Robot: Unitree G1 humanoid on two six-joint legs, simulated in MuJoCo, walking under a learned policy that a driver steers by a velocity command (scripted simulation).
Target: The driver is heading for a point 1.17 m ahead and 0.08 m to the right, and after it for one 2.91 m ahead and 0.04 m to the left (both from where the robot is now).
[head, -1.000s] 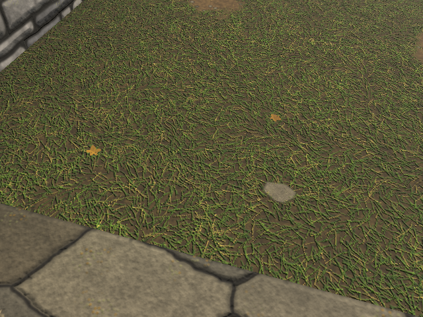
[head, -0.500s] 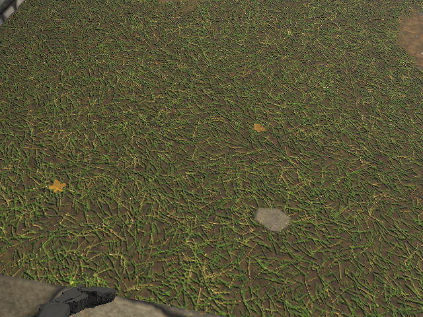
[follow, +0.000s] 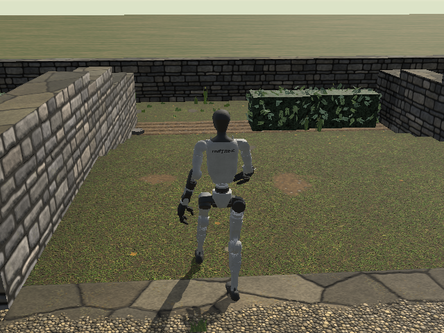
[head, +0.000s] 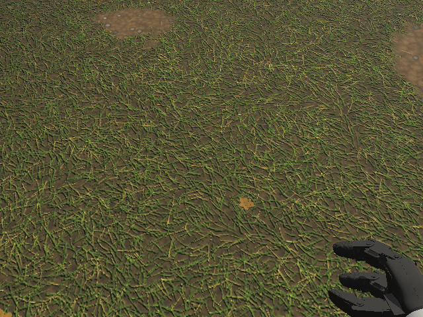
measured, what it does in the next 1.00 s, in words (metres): walks ahead: left foot, then right foot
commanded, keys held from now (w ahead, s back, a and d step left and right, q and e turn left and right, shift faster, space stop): w+e+shift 0.34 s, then w+shift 0.14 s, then w+q+shift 0.52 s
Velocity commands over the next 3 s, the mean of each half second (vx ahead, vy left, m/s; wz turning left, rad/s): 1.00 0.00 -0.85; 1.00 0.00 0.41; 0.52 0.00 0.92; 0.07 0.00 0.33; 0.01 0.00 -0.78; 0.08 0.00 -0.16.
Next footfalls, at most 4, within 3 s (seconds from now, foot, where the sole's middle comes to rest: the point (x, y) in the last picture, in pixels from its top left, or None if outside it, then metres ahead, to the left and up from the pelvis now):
0.06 left None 0.28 0.16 -0.77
0.52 right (300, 273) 0.62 -0.16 -0.77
0.96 left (317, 166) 1.06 -0.21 -0.77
1.34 right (353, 104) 1.43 -0.37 -0.77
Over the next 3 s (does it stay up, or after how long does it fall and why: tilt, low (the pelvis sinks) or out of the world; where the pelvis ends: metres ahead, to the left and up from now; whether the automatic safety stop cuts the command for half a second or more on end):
stays up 1.37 -0.28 0.01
